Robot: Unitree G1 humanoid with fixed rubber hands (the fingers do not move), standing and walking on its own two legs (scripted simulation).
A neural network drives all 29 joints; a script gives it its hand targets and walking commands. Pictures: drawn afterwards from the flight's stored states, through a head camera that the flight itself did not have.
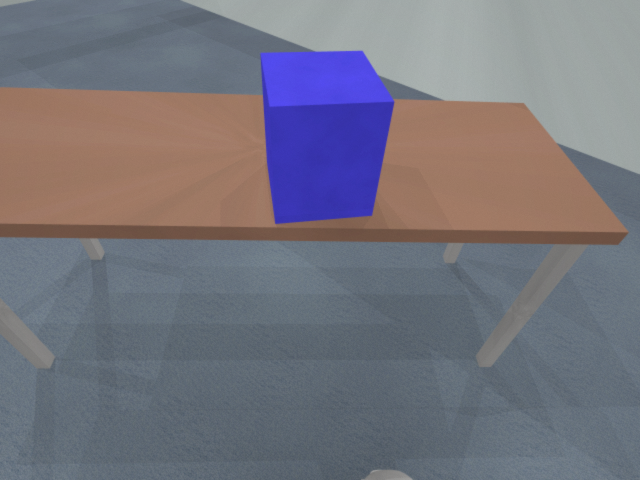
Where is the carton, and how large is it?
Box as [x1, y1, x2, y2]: [260, 51, 393, 223]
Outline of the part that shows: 362,51 260,53 267,165 275,223 371,215 393,106 393,100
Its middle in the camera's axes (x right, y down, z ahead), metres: +0.00 -0.20 +0.77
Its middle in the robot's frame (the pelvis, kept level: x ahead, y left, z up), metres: +0.73 -0.01 +0.06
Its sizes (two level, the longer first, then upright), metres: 0.210 0.200 0.250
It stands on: a table, 0.68 m high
